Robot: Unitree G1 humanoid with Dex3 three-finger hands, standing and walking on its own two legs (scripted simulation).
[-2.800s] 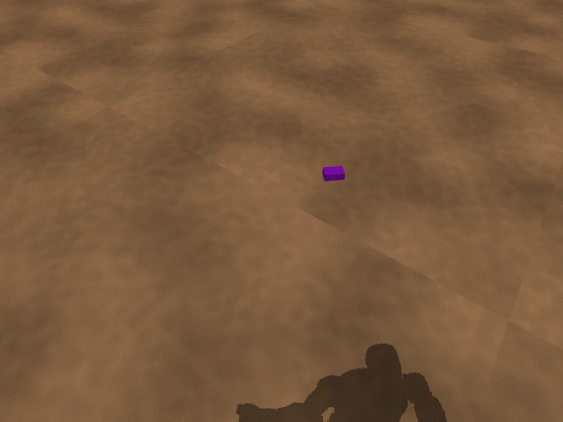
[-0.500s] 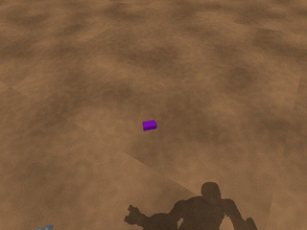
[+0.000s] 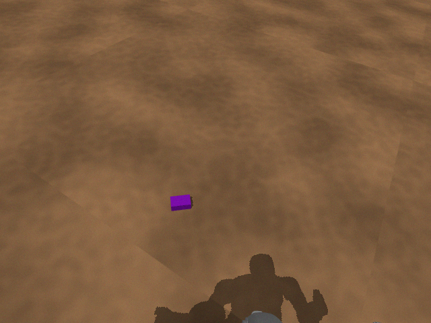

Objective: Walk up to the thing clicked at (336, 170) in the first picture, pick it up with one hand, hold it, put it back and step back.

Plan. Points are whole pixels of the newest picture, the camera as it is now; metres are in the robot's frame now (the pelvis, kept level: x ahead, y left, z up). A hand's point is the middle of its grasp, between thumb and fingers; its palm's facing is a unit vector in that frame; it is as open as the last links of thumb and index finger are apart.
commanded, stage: walk up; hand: left
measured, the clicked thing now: (180, 202) +0.82 +0.14 -0.74
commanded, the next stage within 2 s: none
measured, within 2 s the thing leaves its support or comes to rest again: neither
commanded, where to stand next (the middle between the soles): +0.43 -0.12 m, yaw +5 degrees
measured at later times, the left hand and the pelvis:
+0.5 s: hand (130, 311) +0.19 +0.18 -0.13, palm faces +0.04 -0.93 -0.37, open 7.4 cm; pelvis +0.18 -0.10 +0.00, yaw +3 degrees
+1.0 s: hand (168, 225) +0.37 +0.12 -0.13, palm faces +0.04 -0.89 -0.46, open 7.4 cm; pelvis +0.32 -0.17 -0.01, yaw +4 degrees
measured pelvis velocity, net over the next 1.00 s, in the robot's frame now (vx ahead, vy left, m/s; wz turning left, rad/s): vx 0.32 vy -0.17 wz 0.08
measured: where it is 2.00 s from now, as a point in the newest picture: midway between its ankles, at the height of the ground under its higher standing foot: (240, 290)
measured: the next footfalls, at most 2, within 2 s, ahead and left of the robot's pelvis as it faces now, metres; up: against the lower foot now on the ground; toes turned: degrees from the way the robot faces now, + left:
right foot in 0.16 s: +0.20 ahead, -0.21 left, +0.00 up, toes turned -5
left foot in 0.56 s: +0.34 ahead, +0.01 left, +0.00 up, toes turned +8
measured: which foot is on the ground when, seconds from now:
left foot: down 0.00-0.18, up 0.20-0.54, down 0.56-0.90, up 0.92-1.00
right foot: up 0.00-0.14, down 0.16-0.56, up 0.58-0.86, down 0.88-1.00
